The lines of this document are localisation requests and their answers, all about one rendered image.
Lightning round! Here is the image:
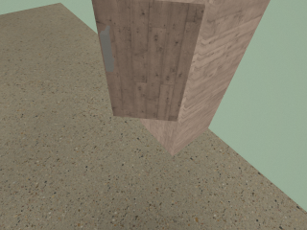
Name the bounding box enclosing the cupboard door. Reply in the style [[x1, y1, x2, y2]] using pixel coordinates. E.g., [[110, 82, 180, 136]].
[[91, 0, 205, 122]]

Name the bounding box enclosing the handle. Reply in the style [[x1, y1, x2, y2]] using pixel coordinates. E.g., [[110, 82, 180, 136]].
[[100, 25, 114, 72]]

